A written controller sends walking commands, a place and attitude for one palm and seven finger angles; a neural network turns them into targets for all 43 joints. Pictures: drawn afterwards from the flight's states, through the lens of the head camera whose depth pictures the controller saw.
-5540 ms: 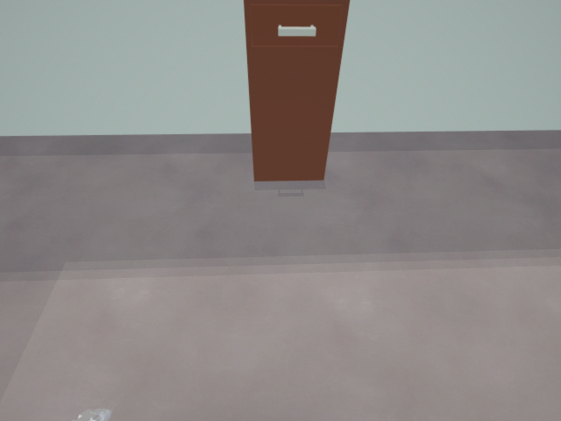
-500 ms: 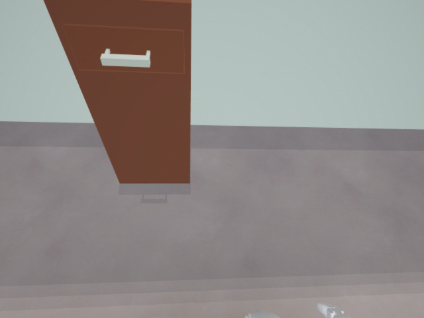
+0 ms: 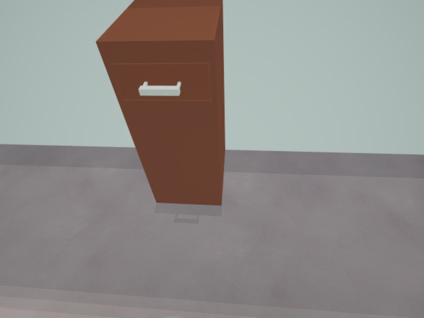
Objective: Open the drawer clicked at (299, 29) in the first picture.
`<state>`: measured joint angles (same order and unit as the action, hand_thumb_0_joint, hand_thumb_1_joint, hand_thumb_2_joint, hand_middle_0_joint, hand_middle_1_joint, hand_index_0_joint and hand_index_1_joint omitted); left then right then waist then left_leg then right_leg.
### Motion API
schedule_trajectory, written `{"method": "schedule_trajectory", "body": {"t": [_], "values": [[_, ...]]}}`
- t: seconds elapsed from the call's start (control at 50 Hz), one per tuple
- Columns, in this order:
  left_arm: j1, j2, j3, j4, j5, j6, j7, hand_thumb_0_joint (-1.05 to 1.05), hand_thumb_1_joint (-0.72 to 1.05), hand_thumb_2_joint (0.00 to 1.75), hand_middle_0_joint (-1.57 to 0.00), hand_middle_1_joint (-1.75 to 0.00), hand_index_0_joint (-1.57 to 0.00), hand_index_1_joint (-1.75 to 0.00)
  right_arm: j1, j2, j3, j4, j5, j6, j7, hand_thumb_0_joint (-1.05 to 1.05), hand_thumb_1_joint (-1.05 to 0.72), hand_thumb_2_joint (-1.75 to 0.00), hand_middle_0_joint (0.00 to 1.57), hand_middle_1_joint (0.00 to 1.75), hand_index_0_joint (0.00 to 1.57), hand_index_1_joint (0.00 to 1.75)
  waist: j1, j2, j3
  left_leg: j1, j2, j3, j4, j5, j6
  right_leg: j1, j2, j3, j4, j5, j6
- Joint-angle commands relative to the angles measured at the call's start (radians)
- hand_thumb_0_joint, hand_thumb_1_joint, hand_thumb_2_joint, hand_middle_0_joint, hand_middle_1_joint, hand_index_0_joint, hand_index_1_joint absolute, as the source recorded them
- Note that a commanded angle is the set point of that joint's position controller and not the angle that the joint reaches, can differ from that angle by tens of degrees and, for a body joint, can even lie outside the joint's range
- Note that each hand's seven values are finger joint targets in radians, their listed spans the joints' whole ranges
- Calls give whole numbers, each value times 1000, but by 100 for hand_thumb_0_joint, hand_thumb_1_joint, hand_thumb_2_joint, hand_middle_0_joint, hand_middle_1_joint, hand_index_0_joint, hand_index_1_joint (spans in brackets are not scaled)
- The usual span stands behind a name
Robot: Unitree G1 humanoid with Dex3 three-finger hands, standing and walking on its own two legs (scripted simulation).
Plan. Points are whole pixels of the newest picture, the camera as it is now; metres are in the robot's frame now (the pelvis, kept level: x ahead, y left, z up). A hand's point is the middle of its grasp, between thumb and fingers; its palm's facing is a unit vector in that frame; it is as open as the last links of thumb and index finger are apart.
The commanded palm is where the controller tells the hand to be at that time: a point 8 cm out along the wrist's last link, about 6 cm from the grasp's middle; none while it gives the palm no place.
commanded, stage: take the last steps up to it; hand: left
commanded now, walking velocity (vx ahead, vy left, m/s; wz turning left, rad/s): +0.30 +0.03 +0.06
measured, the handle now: (160, 87) +0.82 +0.23 +0.00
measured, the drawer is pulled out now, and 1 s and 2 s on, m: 0.00 0.00 0.00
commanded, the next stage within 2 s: come to a stop and stand still in 0.82 s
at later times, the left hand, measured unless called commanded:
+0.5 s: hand out of the picture +0.13 +0.25 -0.18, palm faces +0.05 -0.98 -0.17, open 7.4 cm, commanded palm none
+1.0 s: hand (143, 254) +0.31 +0.21 -0.18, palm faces +0.05 -0.98 -0.20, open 7.2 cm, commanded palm none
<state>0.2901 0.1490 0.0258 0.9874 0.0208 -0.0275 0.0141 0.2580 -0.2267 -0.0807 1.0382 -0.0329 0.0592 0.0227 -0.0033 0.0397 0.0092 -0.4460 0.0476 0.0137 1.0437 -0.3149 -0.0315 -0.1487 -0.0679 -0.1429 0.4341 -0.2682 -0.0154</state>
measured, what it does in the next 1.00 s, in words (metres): walks ahead: left foot, then right foot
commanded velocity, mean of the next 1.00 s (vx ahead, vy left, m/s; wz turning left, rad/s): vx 0.19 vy -0.01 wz -0.01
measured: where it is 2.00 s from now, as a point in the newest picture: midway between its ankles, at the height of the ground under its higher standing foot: outside the picture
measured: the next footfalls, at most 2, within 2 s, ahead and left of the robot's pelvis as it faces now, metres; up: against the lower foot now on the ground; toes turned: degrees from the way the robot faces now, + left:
left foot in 0.24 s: +0.09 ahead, +0.18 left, +0.00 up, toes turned +10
right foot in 0.68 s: +0.32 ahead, -0.07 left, +0.00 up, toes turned -9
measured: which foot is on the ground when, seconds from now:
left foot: up 0.00-0.22, down 0.24-0.70, up 0.72-1.00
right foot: down 0.00-0.24, up 0.26-0.66, down 0.68-1.00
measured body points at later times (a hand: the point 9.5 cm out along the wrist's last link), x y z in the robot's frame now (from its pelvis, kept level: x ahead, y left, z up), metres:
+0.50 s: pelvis +0.11 +0.07 +0.00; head +0.12 +0.07 +0.45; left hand +0.12 +0.30 -0.16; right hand +0.09 -0.15 -0.16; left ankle +0.05 +0.17 -0.74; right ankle +0.16 -0.06 -0.69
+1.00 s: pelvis +0.29 +0.03 +0.00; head +0.30 +0.03 +0.44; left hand +0.31 +0.26 -0.16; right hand +0.35 -0.21 -0.16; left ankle +0.35 +0.16 -0.72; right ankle +0.28 -0.06 -0.74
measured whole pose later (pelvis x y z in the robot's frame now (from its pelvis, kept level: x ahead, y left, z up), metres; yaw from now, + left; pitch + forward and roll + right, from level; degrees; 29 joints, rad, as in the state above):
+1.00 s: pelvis +0.29 +0.03 +0.00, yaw +0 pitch -1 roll -1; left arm 0.26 0.16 0.04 1.09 0.02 -0.04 0.01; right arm 0.19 -0.18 -0.05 1.05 -0.02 -0.02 -0.01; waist 0.01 0.02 0.04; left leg -0.43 0.10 0.08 0.73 -0.28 -0.02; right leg -0.17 -0.01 -0.17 0.43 -0.24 -0.04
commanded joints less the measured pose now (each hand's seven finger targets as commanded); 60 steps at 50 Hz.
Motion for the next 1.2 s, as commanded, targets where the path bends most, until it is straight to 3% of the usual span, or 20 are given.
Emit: {"method": "schedule_trajectory", "body": {"t": [0.0, 0.1, 0.18, 0.2, 0.22, 0.24, 0.3, 0.36, 0.54, 0.62, 0.64, 0.66, 0.68, 0.74, 0.82, 0.94, 1.0, 1.02, 1.08, 1.18], "values": [[112, 175, 45, 1, 10, -30, 8, 0, 90, 90, -20, -30, -20, -30, -100, -30, 3, -90, 4, -43, 11, 0, -90, -90, 20, 30, 20, 30, 54, -179, 97, -133, 44, 25, -120, 11, -11, 43, -258, 235, -287, -139, -100], [152, 193, 47, 57, 15, -26, 1, 0, 90, 90, -20, -30, -20, -30, -122, -4, 18, -94, 11, -63, 14, 0, -90, -90, 20, 30, 20, 30, 65, -220, 88, -5, 24, 83, -342, -33, 14, 15, -257, 194, -267, -129, -110], [107, 168, 46, 76, 3, -12, -3, 0, 90, 90, -20, -30, -20, -30, 60, -26, 18, -24, 13, -90, -3, 0, -90, -90, 20, 30, 20, 30, -27, -99, 47, 392, -14, 150, -601, 40, 19, -190, -167, 85, -95, -180, -56], [107, 119, 35, 68, 0, -8, -9, 0, 90, 90, -20, -30, -20, -30, 163, -91, 4, 5, 9, -98, -15, 0, -90, -90, 20, 30, 20, 30, -71, 80, 9, 530, 107, -21, -677, -64, 56, -307, -95, 26, 108, -186, -16], [89, 56, 24, 40, -4, -8, -15, 0, 90, 90, -20, -30, -20, -30, 272, -190, -19, 28, 1, -102, -26, 0, -90, -90, 20, 30, 20, 30, -106, 299, -6, 583, 331, -331, -820, -178, 144, -464, 4, -59, 392, -285, 23], [16, 83, 23, -1, 6, -8, -12, 0, 90, 90, -20, -30, -20, -30, 295, -210, -21, 32, 3, -95, -31, 0, -90, -90, 20, 30, 20, 30, -115, 227, 25, 518, 392, -422, -871, -293, 202, -520, -5, 30, 549, -332, 6], [-19, 77, 33, 32, 8, -9, -29, 0, 90, 90, -20, -30, -20, -30, 140, -79, 15, 9, 8, -111, -43, 0, -90, -90, 20, 30, 20, 30, -49, 110, 145, 336, 304, -232, -903, -140, 180, -527, -76, 106, 694, -115, 1], [49, 52, 32, 65, 7, 2, -33, 0, 90, 90, -20, -30, -20, -30, 125, -40, 27, 12, 13, -135, -51, 0, -90, -90, 20, 30, 20, 30, -2, 75, 97, 334, 242, -77, -886, 166, 172, -448, -74, 92, 649, -12, 25], [-145, 54, 37, -17, -1, 7, -37, 0, 90, 90, -20, -30, -20, -30, 172, -54, 12, 65, 2, -131, -49, 0, -90, -90, 20, 30, 20, 30, -19, 81, 152, 349, 256, 3, -837, 308, 184, -371, -47, 42, 280, 36, 18], [16, 93, 53, 30, 6, -11, -34, 0, 90, 90, -20, -30, -20, -30, 155, -61, 11, 73, 5, -120, -48, 0, -90, -90, 20, 30, 20, 30, 67, 1, 70, 285, 191, 73, -571, 427, 132, -38, 36, -20, 114, 86, -14], [143, 151, 67, 67, 10, -23, -27, 0, 90, 90, -20, -30, -20, -30, 163, -39, 13, 71, 15, -124, -41, 0, -90, -90, 20, 30, 20, 30, 120, -100, -12, 165, 132, 116, -353, 368, 98, 171, -30, 82, 71, 86, -47], [254, 261, 96, 90, 10, -33, -15, 0, 90, 90, -20, -30, -20, -30, 208, 27, 25, 49, 26, -128, -33, 0, -90, -90, 20, 30, 20, 30, 138, -352, -129, -55, -6, 172, -24, -94, 50, 361, -307, 471, -55, 137, -151], [268, 298, 96, 90, -11, -32, -11, 0, 90, 90, -20, -30, -20, -30, 163, -6, 25, 23, 32, -117, -36, 0, -90, -90, 20, 30, 20, 30, 138, -324, -169, -91, -15, 50, 183, -294, 58, 302, -397, 633, -171, 75, -221], [9, 170, 62, 24, -7, -30, 6, 0, 90, 90, -20, -30, -20, -30, 61, 18, 16, 12, 15, -106, -30, 0, -90, -90, 20, 30, 20, 30, 44, -64, 14, -122, 92, -32, 226, -71, 56, -1, -311, 396, -206, 10, -190], [-24, 105, 33, 34, 2, -43, 5, 0, 90, 90, -20, -30, -20, -30, 131, 57, 30, 39, 8, -75, -26, 0, -90, -90, 20, 30, 20, 30, -23, -150, 8, 8, 81, 34, -8, -19, 14, -122, -212, 165, -213, 274, -144], [0, 122, 33, 60, 3, -30, 7, 0, 90, 90, -20, -30, -20, -30, 23, 67, 47, 4, 17, -86, -26, 0, -90, -90, 20, 30, 20, 30, 2, -134, 9, 108, 40, 62, -368, 44, 3, -62, -187, 141, -154, 394, -148], [3, 100, 15, 74, -11, -10, 16, 0, 90, 90, -20, -30, -20, -30, 65, 16, 56, 35, 19, -96, -39, 0, -90, -90, 20, 30, 20, 30, -16, -54, -40, 345, 64, 25, -626, 456, 4, -87, -89, 77, -3, 374, -46], [44, 80, 9, 79, -15, 0, 22, 0, 90, 90, -20, -30, -20, -30, 61, -40, 49, 30, 19, -100, -45, 0, -90, -90, 20, 30, 20, 30, 1, 37, -69, 397, 155, -39, -609, 715, 42, -103, -56, 73, 27, 245, -6], [80, 88, 10, 79, -14, 35, 30, 0, 90, 90, -20, -30, -20, -30, -3, -88, 33, 12, 28, -75, -66, 0, -90, -90, 20, 30, 20, 30, 12, 209, 8, 313, 271, -126, -683, 886, 149, -106, 0, 42, 149, -96, 37], [45, 110, 38, 33, -7, 63, 24, 0, 90, 90, -20, -30, -20, -30, -42, -138, -5, -30, 15, -43, -82, 0, -90, -90, 20, 30, 20, 30, -8, 122, -70, 384, 330, -131, -657, 931, 241, -273, 22, 141, 566, -307, 36]]}}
